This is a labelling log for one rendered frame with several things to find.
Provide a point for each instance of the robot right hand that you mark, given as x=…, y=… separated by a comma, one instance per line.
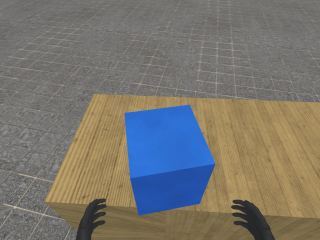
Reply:
x=256, y=223

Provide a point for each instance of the carton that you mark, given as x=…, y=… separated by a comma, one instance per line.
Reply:
x=170, y=163

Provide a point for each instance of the robot left hand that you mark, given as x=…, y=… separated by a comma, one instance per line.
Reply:
x=86, y=225

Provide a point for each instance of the pedestal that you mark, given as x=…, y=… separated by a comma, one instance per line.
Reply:
x=266, y=152

